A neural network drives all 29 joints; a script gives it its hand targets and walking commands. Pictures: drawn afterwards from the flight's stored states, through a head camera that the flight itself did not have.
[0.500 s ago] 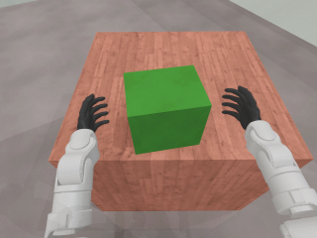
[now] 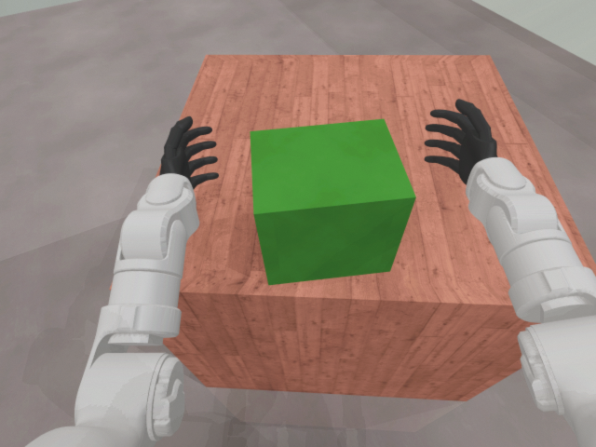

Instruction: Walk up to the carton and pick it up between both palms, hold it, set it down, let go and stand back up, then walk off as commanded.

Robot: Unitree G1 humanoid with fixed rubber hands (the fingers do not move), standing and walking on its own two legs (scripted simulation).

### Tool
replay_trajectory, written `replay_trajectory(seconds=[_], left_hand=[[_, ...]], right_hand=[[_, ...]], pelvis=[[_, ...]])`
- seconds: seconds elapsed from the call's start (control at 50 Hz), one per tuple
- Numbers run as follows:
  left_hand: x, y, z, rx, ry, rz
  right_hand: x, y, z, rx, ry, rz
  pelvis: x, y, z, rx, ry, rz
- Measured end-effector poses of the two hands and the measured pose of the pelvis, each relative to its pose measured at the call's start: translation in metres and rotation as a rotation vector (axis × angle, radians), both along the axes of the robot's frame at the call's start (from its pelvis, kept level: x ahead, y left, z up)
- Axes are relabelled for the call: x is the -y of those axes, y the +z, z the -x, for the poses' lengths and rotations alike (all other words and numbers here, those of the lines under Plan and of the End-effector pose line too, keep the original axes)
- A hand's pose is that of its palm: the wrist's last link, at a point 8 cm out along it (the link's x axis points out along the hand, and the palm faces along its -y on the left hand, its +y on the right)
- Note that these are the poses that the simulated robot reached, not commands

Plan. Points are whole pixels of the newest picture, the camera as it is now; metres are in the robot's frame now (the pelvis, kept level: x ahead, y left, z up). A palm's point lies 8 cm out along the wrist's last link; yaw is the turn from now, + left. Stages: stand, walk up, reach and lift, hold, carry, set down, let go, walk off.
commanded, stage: reach and lift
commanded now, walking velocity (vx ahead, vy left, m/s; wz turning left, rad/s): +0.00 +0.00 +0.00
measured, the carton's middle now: (324, 205) +0.46 +0.05 +0.02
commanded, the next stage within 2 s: none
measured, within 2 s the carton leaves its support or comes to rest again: neither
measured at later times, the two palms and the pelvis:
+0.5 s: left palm (181, 150) +0.42 +0.24 +0.15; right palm (456, 125) +0.51 -0.12 +0.16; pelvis +0.01 +0.01 +0.00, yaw +1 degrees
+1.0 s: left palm (202, 209) +0.41 +0.23 +0.05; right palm (420, 191) +0.49 -0.10 +0.04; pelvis +0.01 +0.02 -0.01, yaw +0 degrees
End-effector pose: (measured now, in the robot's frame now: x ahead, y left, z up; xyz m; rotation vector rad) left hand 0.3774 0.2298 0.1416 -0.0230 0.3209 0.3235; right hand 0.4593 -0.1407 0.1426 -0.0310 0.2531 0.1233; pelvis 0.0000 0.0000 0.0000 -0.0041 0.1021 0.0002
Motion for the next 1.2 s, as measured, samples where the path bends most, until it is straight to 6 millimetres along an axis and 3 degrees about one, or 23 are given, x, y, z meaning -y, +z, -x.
replay_trajectory(seconds=[0.28,0.44,0.56,0.76,0.88,0.98,1.2], left_hand=[[-0.014,0.019,-0.032,0.022,0.025,-0.022],[-0.014,0.017,-0.045,0.025,0.009,-0.032],[-0.011,-0.010,-0.044,0.015,0.003,-0.019],[-0.006,-0.076,-0.028,-0.005,0.022,-0.007],[-0.005,-0.094,-0.025,0.007,0.036,-0.015],[-0.003,-0.096,-0.028,0.019,0.034,-0.018],[0.016,-0.091,-0.035,0.048,0.007,0.001]], right_hand=[[-0.022,0.020,-0.033,0.006,-0.003,-0.013],[-0.025,0.025,-0.046,0.003,-0.019,-0.002],[-0.026,0.003,-0.046,-0.011,-0.022,0.029],[-0.031,-0.067,-0.033,-0.047,-0.006,0.038],[-0.039,-0.094,-0.029,-0.047,0.015,0.026],[-0.044,-0.100,-0.031,-0.037,0.022,0.018],[-0.047,-0.088,-0.035,-0.015,0.016,0.021]], pelvis=[[-0.002,0.000,-0.005,-0.053,0.018,0.012],[-0.006,0.000,-0.011,-0.074,0.020,0.019],[-0.009,-0.001,-0.016,-0.083,0.017,0.020],[-0.015,-0.005,-0.017,-0.153,0.014,0.025],[-0.017,-0.009,-0.016,-0.214,0.009,0.028],[-0.018,-0.011,-0.014,-0.246,0.007,0.028],[-0.017,-0.011,-0.009,-0.254,0.001,0.023]])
